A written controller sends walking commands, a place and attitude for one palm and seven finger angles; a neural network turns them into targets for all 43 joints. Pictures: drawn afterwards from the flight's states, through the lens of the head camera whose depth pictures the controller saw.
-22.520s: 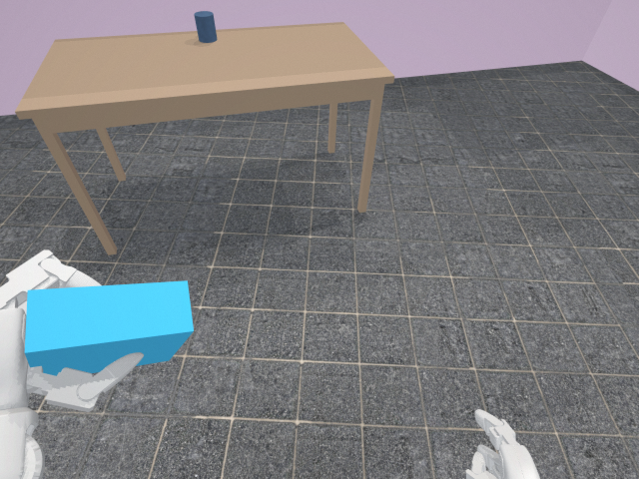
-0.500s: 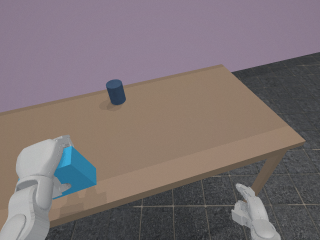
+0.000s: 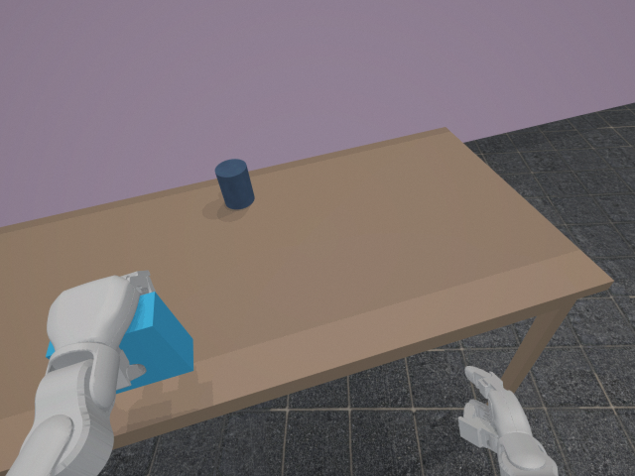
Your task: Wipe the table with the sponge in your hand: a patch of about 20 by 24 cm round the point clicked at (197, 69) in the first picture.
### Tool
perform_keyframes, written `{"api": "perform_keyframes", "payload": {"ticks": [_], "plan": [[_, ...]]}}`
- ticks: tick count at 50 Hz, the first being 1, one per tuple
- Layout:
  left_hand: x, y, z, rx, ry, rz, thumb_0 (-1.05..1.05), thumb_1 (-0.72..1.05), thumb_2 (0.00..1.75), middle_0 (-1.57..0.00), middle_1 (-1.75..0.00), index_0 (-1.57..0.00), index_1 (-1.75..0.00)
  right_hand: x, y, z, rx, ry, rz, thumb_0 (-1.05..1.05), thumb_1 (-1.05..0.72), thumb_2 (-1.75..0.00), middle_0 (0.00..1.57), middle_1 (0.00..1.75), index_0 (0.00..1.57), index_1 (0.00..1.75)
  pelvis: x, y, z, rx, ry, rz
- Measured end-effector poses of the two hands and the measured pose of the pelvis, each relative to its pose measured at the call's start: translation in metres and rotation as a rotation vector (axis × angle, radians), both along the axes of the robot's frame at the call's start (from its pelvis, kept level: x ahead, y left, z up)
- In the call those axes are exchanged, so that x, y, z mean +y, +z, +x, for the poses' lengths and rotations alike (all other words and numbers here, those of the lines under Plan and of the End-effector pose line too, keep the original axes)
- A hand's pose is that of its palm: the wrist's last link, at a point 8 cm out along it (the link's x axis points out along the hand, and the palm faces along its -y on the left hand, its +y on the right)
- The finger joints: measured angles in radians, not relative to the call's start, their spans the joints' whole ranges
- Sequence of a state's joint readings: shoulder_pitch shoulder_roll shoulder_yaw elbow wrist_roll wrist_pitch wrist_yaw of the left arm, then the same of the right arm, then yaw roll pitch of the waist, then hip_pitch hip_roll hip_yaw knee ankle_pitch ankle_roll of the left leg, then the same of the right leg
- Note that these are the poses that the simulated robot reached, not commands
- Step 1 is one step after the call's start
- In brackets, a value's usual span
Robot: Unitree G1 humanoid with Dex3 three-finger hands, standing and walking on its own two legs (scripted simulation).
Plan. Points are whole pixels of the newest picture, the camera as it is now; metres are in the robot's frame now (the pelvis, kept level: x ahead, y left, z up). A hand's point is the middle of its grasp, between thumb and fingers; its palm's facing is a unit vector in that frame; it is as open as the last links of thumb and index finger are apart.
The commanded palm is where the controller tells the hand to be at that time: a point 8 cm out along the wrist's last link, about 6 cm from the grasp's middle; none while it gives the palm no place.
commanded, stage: turn the palm down, sponge in hand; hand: left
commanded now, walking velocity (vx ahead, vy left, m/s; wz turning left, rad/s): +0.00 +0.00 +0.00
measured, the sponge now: (136, 353) +0.22 +0.29 +0.04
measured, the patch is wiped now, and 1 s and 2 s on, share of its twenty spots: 0.00 0.00 0.00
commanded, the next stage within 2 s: move the sponge above the wiping area in 0.08 s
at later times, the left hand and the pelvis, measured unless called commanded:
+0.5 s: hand (136, 331) +0.23 +0.28 +0.08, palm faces +0.01 -0.08 -1.00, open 9.2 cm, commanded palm +0.21 +0.28 +0.14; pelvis -0.01 -0.02 +0.00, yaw -1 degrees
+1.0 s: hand (149, 324) +0.26 +0.28 +0.06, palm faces -0.02 -0.09 -1.00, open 9.2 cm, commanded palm +0.24 +0.28 +0.12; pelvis +0.00 -0.01 +0.00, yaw -1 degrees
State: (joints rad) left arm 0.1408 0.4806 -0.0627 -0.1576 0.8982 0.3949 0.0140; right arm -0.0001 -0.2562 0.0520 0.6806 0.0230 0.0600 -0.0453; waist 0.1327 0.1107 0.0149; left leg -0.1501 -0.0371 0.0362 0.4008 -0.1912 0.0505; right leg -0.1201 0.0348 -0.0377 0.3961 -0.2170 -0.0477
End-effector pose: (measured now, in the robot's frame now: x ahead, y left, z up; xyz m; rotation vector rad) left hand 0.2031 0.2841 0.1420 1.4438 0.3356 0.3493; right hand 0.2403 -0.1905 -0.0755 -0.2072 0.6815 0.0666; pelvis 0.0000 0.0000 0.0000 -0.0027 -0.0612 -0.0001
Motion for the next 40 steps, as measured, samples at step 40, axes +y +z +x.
{"api": "perform_keyframes", "payload": {"ticks": [40], "plan": [[-0.009,-0.023,0.026,0.035,-0.023,0.013,0.0,-0.42,1.06,-0.8,-1.4,-0.82,-1.39,-0.044,-0.011,-0.029,0.037,-0.118,-0.024,0.01,-0.9,-0.9,0.2,0.3,0.2,0.3,-0.015,-0.001,-0.004,0.02,-0.013,0.005]]}}
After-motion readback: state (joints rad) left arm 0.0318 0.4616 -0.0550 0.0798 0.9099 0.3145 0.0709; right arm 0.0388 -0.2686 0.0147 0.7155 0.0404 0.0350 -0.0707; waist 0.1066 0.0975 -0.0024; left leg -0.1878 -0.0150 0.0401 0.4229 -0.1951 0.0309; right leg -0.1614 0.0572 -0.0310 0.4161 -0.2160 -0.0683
